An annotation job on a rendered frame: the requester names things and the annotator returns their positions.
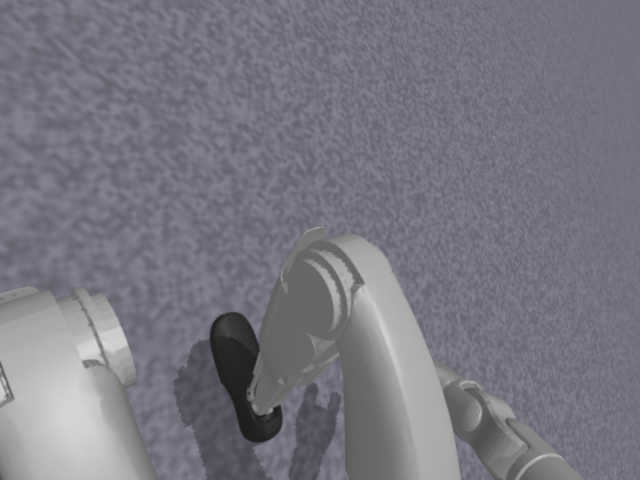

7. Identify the right robot foot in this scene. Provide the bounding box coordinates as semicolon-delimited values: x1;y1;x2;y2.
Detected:
210;312;282;442

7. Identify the right robot arm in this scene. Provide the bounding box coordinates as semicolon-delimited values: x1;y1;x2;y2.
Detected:
443;378;588;480

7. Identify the right robot hand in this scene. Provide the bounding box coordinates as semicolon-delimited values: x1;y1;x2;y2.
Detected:
432;358;462;390

